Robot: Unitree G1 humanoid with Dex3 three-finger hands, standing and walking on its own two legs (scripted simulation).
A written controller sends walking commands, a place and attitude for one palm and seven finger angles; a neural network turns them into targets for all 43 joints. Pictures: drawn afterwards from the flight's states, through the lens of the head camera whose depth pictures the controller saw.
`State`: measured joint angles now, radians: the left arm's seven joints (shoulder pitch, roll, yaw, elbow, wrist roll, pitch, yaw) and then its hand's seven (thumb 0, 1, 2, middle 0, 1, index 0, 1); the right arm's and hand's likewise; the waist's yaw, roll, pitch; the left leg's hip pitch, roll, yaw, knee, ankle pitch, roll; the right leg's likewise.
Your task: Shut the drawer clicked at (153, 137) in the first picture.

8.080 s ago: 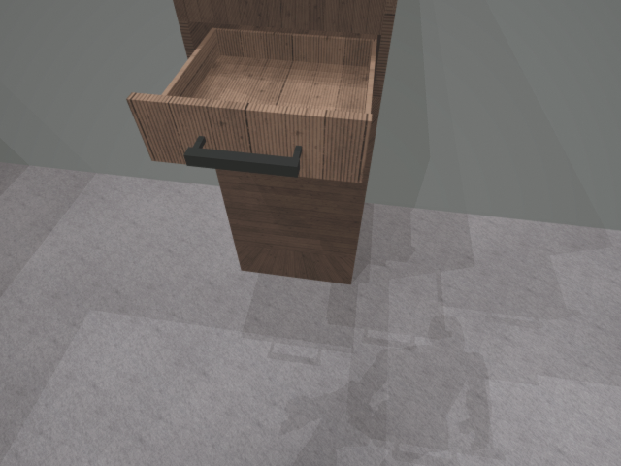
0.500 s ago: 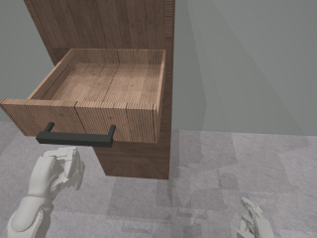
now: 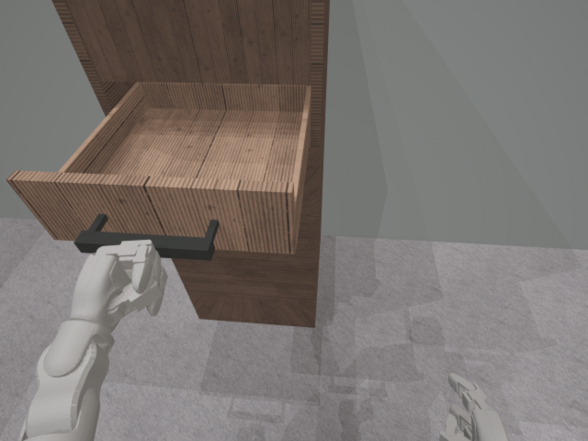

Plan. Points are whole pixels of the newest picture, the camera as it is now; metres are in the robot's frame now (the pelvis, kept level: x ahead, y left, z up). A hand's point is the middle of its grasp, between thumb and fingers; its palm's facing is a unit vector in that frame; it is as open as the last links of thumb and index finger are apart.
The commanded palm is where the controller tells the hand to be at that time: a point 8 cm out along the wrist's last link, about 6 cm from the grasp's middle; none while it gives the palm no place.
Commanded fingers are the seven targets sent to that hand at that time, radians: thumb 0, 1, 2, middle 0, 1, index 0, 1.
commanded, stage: push the drawer shut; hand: left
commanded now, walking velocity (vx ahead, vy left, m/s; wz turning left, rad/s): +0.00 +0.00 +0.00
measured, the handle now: (151, 234) +0.35 +0.22 +0.11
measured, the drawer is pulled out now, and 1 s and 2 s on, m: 0.28 0.15 0.04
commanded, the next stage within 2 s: none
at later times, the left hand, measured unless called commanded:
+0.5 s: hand (168, 245) +0.34 +0.20 +0.11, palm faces -0.03 -1.00 -0.04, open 3.0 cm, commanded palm +0.33 +0.25 +0.11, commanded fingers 0.00 0.90 0.90 -1.40 -1.60 -1.40 -1.60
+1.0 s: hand (185, 208) +0.41 +0.19 +0.11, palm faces -0.04 -1.00 -0.02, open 3.0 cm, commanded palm +0.40 +0.24 +0.11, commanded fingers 0.00 0.90 0.90 -1.40 -1.60 -1.40 -1.60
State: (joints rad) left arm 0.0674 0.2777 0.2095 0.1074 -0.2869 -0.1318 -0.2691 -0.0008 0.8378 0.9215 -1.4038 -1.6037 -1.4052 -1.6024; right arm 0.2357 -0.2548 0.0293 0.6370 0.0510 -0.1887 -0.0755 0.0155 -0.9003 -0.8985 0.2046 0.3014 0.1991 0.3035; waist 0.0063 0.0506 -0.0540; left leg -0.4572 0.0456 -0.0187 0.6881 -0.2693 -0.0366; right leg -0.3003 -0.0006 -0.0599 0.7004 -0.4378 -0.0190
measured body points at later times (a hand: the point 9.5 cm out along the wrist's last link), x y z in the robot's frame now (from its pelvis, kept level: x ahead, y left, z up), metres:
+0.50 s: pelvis -0.01 +0.01 +0.00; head +0.00 +0.00 +0.45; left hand +0.34 +0.25 +0.11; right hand +0.12 -0.24 -0.10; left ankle +0.05 +0.15 -0.72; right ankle -0.04 -0.10 -0.72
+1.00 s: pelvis -0.01 +0.02 +0.00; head +0.03 +0.02 +0.45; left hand +0.41 +0.24 +0.11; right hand +0.07 -0.24 -0.12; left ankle +0.05 +0.15 -0.72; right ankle -0.04 -0.10 -0.72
